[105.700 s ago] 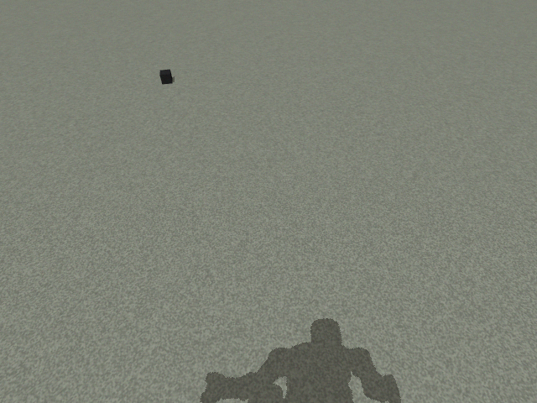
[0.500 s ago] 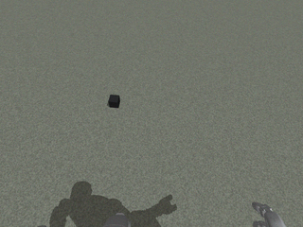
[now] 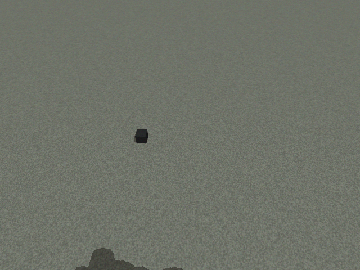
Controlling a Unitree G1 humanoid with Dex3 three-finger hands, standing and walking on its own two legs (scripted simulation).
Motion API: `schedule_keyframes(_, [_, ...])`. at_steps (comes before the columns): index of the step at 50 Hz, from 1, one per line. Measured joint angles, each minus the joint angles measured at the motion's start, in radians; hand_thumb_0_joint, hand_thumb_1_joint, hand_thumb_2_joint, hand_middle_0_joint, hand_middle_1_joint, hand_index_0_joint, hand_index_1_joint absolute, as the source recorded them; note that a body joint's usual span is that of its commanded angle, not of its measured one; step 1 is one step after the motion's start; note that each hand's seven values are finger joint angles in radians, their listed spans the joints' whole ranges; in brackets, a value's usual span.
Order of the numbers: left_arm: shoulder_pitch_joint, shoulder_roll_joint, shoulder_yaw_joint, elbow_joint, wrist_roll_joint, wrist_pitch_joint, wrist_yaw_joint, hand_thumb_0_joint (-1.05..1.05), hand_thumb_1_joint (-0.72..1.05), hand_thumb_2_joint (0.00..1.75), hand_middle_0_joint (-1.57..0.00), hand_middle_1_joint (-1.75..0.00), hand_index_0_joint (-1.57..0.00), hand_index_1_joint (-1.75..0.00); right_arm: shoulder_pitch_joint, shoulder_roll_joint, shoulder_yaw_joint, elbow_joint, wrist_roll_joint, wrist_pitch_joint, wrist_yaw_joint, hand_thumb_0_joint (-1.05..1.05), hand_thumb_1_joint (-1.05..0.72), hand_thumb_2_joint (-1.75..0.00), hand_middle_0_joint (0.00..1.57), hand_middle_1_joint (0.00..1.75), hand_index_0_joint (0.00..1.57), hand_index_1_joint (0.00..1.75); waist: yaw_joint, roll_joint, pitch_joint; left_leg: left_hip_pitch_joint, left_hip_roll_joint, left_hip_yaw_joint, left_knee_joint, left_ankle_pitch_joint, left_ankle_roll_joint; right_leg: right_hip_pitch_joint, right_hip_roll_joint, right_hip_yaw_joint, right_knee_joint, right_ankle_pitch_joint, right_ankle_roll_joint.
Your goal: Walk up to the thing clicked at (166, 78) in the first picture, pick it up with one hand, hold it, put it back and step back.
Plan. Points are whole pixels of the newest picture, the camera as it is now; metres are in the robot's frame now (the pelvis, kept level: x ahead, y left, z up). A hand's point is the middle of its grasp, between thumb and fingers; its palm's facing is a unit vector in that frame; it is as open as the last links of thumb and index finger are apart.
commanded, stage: step back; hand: left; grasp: from above
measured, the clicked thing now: (141, 136) +1.11 +0.30 -0.73
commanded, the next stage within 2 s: stand in 0.70 s
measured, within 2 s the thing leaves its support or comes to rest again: neither
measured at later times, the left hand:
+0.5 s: hand out of the picture +0.11 +0.29 -0.16, palm faces +0.07 -0.93 -0.37, open 7.4 cm
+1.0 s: hand out of the picture +0.13 +0.27 -0.14, palm faces +0.02 -0.94 -0.35, open 7.4 cm
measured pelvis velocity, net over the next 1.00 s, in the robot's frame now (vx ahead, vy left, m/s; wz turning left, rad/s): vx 0.06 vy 0.01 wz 0.03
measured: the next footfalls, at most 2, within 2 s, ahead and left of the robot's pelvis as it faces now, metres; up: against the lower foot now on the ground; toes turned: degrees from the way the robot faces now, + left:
left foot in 0.40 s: +0.12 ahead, +0.15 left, +0.00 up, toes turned +2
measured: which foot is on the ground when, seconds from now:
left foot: down 0.00-0.10, up 0.12-0.38, down 0.40-1.00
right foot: down 0.00-1.00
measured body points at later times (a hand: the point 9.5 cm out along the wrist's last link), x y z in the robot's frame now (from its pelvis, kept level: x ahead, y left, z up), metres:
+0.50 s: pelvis +0.04 +0.02 -0.01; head +0.07 +0.03 +0.44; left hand +0.10 +0.34 -0.13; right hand +0.13 -0.29 -0.13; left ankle +0.08 +0.15 -0.73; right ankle +0.03 -0.12 -0.73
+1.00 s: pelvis +0.06 +0.01 +0.01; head +0.07 +0.01 +0.46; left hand +0.13 +0.32 -0.11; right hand +0.18 -0.28 -0.12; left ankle +0.08 +0.15 -0.73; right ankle +0.03 -0.12 -0.73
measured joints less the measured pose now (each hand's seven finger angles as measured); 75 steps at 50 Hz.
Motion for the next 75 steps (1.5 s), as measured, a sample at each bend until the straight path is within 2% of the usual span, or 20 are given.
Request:
schedule_keyframes(3, [-0.008, 0.002, 0.007, 0.009, 0.001, -0.016, -0.005, 0.01, 0.90, 0.90, -0.20, -0.30, -0.20, -0.30, -0.001, -0.008, 0.000, -0.005, 0.003, 0.001, 0.003, 0.00, -0.90, -0.89, 0.20, 0.30, 0.21, 0.31, -0.011, 0.005, 0.003, -0.007, 0.015, -0.004, 0.023, -0.012, -0.018, 0.046, 0.007, -0.020, -0.151, 0.064, -0.001])
schedule_keyframes(5, [-0.021, -0.013, 0.010, 0.018, 0.007, -0.029, 0.001, 0.01, 0.90, 0.90, -0.20, -0.30, -0.20, -0.30, -0.005, -0.025, -0.002, -0.004, 0.012, 0.015, 0.000, 0.00, -0.90, -0.89, 0.20, 0.30, 0.21, 0.31, -0.013, 0.040, 0.014, -0.024, 0.043, -0.023, 0.085, -0.048, -0.026, 0.081, 0.035, -0.043, -0.223, 0.211, 0.001])
schedule_keyframes(7, [-0.021, -0.033, 0.007, 0.017, 0.018, -0.041, 0.006, 0.01, 0.90, 0.90, -0.20, -0.30, -0.20, -0.30, -0.003, -0.035, -0.003, 0.005, 0.016, 0.030, -0.011, 0.00, -0.90, -0.89, 0.20, 0.30, 0.21, 0.30, -0.008, 0.064, 0.006, -0.069, 0.027, -0.077, 0.196, -0.140, -0.010, 0.087, 0.049, -0.062, -0.223, 0.212, -0.001])
schedule_keyframes(9, [-0.017, -0.046, 0.004, 0.015, 0.022, -0.042, 0.004, 0.01, 0.90, 0.90, -0.20, -0.30, -0.20, -0.30, -0.002, -0.038, -0.005, 0.014, 0.015, 0.037, -0.017, 0.00, -0.90, -0.89, 0.20, 0.30, 0.21, 0.30, 0.010, 0.056, -0.004, -0.118, -0.004, -0.075, 0.303, -0.192, -0.007, 0.093, 0.038, -0.056, -0.230, 0.199, -0.013])
schedule_keyframes(12, [-0.010, -0.067, -0.004, 0.016, 0.018, -0.045, 0.005, 0.01, 0.90, 0.90, -0.21, -0.30, -0.20, -0.30, -0.001, -0.058, -0.007, 0.018, 0.018, 0.025, -0.015, 0.00, -0.90, -0.89, 0.20, 0.30, 0.20, 0.30, 0.018, 0.063, -0.001, -0.163, -0.010, -0.075, 0.354, -0.162, -0.010, 0.125, 0.024, -0.058, -0.275, 0.212, -0.006])
schedule_keyframes(15, [-0.007, -0.072, -0.011, 0.020, 0.015, -0.049, 0.004, 0.01, 0.90, 0.90, -0.21, -0.30, -0.20, -0.30, -0.005, -0.072, -0.011, 0.021, 0.015, 0.019, -0.014, 0.00, -0.90, -0.89, 0.20, 0.30, 0.20, 0.30, 0.024, 0.069, 0.005, -0.176, 0.013, -0.076, 0.304, -0.133, -0.019, 0.138, 0.016, -0.061, -0.290, 0.211, 0.007])
schedule_keyframes(18, [-0.018, -0.062, -0.014, 0.024, 0.013, -0.039, 0.003, 0.01, 0.90, 0.90, -0.21, -0.30, -0.20, -0.30, -0.010, -0.070, -0.011, 0.029, 0.014, 0.014, -0.012, 0.00, -0.90, -0.89, 0.20, 0.30, 0.20, 0.30, 0.019, 0.059, 0.017, -0.148, 0.042, -0.043, 0.175, -0.099, -0.022, 0.139, -0.001, -0.072, -0.269, 0.186, 0.021])
schedule_keyframes(21, [-0.040, -0.043, -0.016, 0.022, 0.002, -0.022, 0.004, 0.01, 0.90, 0.90, -0.21, -0.30, -0.20, -0.30, -0.023, -0.059, -0.011, 0.042, 0.012, 0.005, -0.018, 0.00, -0.90, -0.90, 0.20, 0.30, 0.20, 0.30, 0.016, 0.031, 0.033, -0.098, 0.035, -0.009, 0.045, 0.063, -0.026, 0.119, -0.031, -0.073, -0.190, 0.132, 0.043])
schedule_keyframes(23, [-0.056, -0.031, -0.016, 0.024, -0.010, -0.007, 0.009, 0.01, 0.90, 0.90, -0.21, -0.30, -0.20, -0.30, -0.044, -0.038, -0.006, 0.049, 0.009, 0.001, -0.025, 0.00, -0.90, -0.89, 0.20, 0.30, 0.20, 0.30, 0.023, -0.002, 0.046, -0.094, 0.019, 0.013, 0.058, 0.051, -0.029, 0.103, -0.049, -0.046, -0.150, 0.115, 0.037])
schedule_keyframes(26, [-0.077, -0.021, -0.021, 0.038, -0.020, 0.009, 0.012, 0.01, 0.90, 0.90, -0.20, -0.30, -0.20, -0.30, -0.073, -0.015, 0.011, 0.047, 0.010, -0.002, -0.024, 0.00, -0.90, -0.89, 0.20, 0.30, 0.20, 0.30, 0.015, -0.005, 0.040, -0.107, 0.031, 0.010, 0.077, 0.023, -0.023, 0.102, -0.018, -0.025, -0.154, 0.047, 0.012])
schedule_keyframes(27, [-0.084, -0.017, -0.022, 0.043, -0.019, 0.008, 0.011, 0.01, 0.90, 0.90, -0.20, -0.30, -0.20, -0.30, -0.083, -0.007, 0.016, 0.047, 0.012, -0.001, -0.024, 0.00, -0.90, -0.89, 0.20, 0.30, 0.20, 0.30, 0.015, -0.008, 0.038, -0.109, 0.034, 0.011, 0.077, 0.019, -0.024, 0.111, -0.012, -0.023, -0.183, 0.076, 0.007])
schedule_keyframes(28, [-0.090, -0.014, -0.022, 0.047, -0.018, 0.004, 0.012, 0.01, 0.90, 0.90, -0.20, -0.30, -0.20, -0.30, -0.096, -0.001, 0.021, 0.046, 0.014, 0.000, -0.024, 0.00, -0.90, -0.89, 0.20, 0.30, 0.20, 0.30, 0.016, -0.011, 0.039, -0.110, 0.037, 0.013, 0.078, 0.017, -0.025, 0.117, -0.010, -0.021, -0.207, 0.134, 0.015])
schedule_keyframes(30, [-0.101, -0.017, -0.023, 0.056, -0.018, -0.004, 0.013, 0.01, 0.90, 0.90, -0.20, -0.30, -0.20, -0.30, -0.123, 0.004, 0.027, 0.048, 0.020, 0.000, -0.027, 0.00, -0.90, -0.89, 0.20, 0.30, 0.21, 0.30, 0.015, -0.001, 0.043, -0.109, 0.048, 0.008, 0.082, 0.013, -0.029, 0.130, -0.001, -0.025, -0.231, 0.148, 0.043])
schedule_keyframes(32, [-0.109, -0.021, -0.026, 0.064, -0.017, -0.007, 0.013, 0.01, 0.90, 0.90, -0.20, -0.30, -0.20, -0.30, -0.147, 0.009, 0.029, 0.050, 0.025, -0.001, -0.029, 0.00, -0.90, -0.89, 0.20, 0.30, 0.21, 0.30, 0.014, 0.004, 0.038, -0.104, 0.050, 0.007, 0.071, 0.015, -0.030, 0.139, 0.002, -0.026, -0.247, 0.148, 0.054])
schedule_keyframes(42, [-0.131, -0.054, -0.058, 0.131, -0.017, -0.014, 0.005, 0.01, 0.90, 0.90, -0.20, -0.30, -0.20, -0.30, -0.217, 0.001, 0.044, 0.085, 0.038, -0.011, -0.020, 0.00, -0.90, -0.89, 0.20, 0.30, 0.21, 0.30, 0.012, 0.032, 0.008, -0.018, 0.049, 0.016, -0.053, 0.067, -0.035, 0.217, 0.000, -0.022, -0.362, 0.195, 0.054])
schedule_keyframes(55, [-0.138, -0.063, -0.059, 0.178, -0.013, -0.022, 0.001, 0.01, 0.90, 0.90, -0.20, -0.30, -0.20, -0.30, -0.184, -0.013, 0.043, 0.151, 0.036, -0.001, -0.011, 0.00, -0.90, -0.89, 0.20, 0.30, 0.20, 0.30, -0.007, 0.028, 0.008, 0.040, 0.060, 0.015, -0.175, 0.133, -0.049, 0.269, 0.012, -0.024, -0.475, 0.258, 0.044])
schedule_keyframes(75, [-0.137, -0.058, -0.055, 0.184, -0.013, -0.015, 0.000, 0.01, 0.90, 0.90, -0.20, -0.30, -0.20, -0.30, -0.147, -0.010, 0.053, 0.181, 0.034, -0.005, -0.016, 0.00, -0.90, -0.89, 0.20, 0.30, 0.20, 0.30, -0.016, 0.026, -0.007, 0.048, 0.060, 0.022, -0.205, 0.150, -0.048, 0.273, 0.011, -0.019, -0.502, 0.275, 0.045])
